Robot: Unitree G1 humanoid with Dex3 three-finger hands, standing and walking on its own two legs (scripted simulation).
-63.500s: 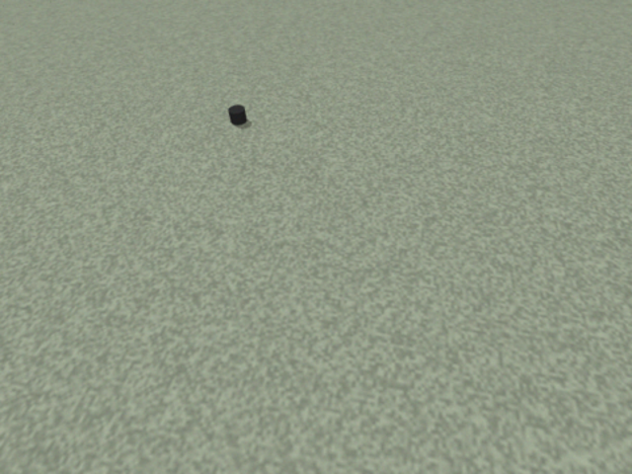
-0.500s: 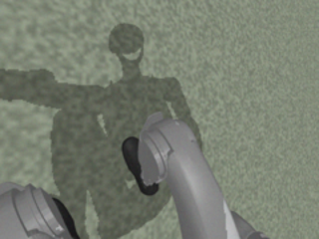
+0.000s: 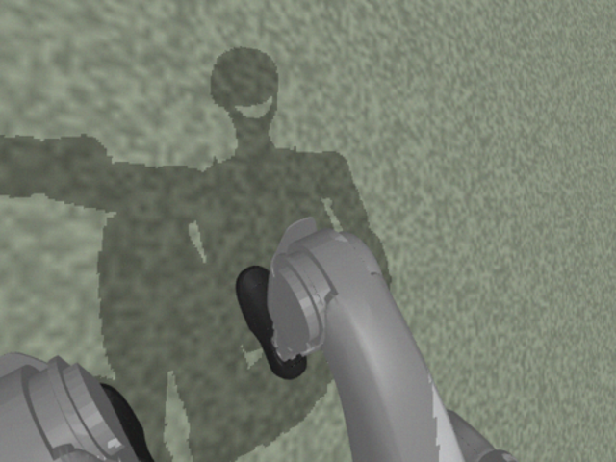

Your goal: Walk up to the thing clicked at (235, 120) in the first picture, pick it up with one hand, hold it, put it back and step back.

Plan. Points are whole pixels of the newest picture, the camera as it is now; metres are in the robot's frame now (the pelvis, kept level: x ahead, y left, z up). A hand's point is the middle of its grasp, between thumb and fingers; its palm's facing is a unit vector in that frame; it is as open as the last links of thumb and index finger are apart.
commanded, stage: close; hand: left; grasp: from above
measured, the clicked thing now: out of the picture +0.53 +0.34 -0.28
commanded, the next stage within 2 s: settle in 0.32 s
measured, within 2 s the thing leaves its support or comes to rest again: leaves its support in 0.82 s
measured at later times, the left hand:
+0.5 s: hand out of the picture +0.51 +0.34 -0.24, palm faces -0.43 -0.14 -0.89, open 11.7 cm
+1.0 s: hand out of the picture +0.51 +0.37 -0.20, palm faces -0.39 -0.14 -0.91, open 11.6 cm
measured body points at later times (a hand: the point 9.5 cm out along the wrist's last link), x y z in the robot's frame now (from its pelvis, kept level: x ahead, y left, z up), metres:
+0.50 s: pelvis +0.00 +0.00 +0.00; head +0.31 +0.13 +0.30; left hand +0.53 +0.34 -0.19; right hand +0.03 -0.25 -0.04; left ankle +0.05 +0.11 -0.28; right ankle +0.15 -0.14 -0.28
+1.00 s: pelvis +0.00 +0.00 +0.01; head +0.30 +0.14 +0.32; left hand +0.53 +0.37 -0.15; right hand +0.05 -0.27 -0.03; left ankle +0.05 +0.11 -0.28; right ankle +0.15 -0.14 -0.28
